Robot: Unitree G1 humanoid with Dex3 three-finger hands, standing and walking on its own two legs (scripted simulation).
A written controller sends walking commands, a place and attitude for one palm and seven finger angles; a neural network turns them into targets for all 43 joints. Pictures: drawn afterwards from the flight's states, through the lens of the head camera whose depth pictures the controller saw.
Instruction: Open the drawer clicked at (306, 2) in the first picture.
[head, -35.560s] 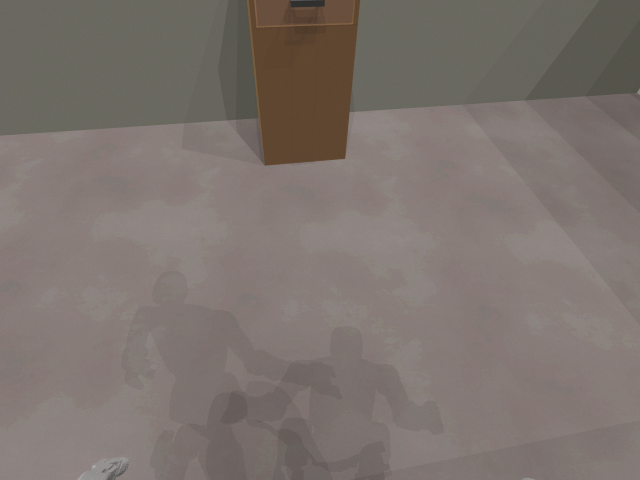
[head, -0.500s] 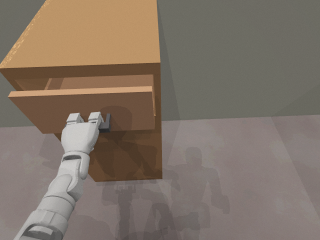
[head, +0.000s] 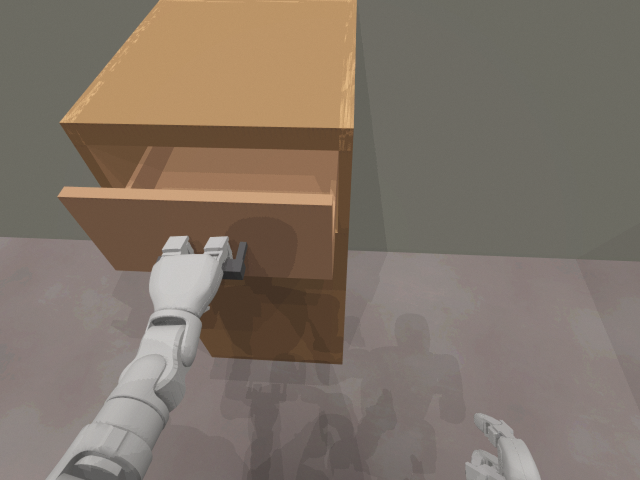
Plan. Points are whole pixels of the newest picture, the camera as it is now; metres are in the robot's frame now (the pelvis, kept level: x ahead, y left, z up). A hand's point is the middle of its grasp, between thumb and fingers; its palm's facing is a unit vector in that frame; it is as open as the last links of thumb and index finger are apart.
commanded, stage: pull the drawer open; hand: left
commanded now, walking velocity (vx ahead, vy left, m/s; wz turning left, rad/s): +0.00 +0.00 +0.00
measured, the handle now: (204, 257) +0.41 +0.20 +0.02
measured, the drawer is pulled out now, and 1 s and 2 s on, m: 0.10 0.30 0.30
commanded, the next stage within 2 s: open the thumb to release the handle in 1.16 s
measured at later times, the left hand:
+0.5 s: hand (178, 381) +0.24 +0.20 -0.01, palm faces +0.01 -0.10 -0.99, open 5.9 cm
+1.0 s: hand (156, 458) +0.16 +0.20 +0.00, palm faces -0.04 -0.13 -0.99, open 6.0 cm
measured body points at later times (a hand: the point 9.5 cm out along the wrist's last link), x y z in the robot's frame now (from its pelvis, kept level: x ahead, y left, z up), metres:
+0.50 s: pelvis +0.01 +0.00 +0.00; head +0.04 -0.02 +0.45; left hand +0.23 +0.20 +0.05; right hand +0.19 -0.24 -0.10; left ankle -0.02 +0.11 -0.71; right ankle -0.01 -0.10 -0.71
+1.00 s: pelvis +0.00 -0.01 -0.01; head +0.02 -0.04 +0.44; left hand +0.15 +0.20 +0.05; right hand +0.20 -0.23 -0.10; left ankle -0.02 +0.11 -0.71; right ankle -0.01 -0.10 -0.71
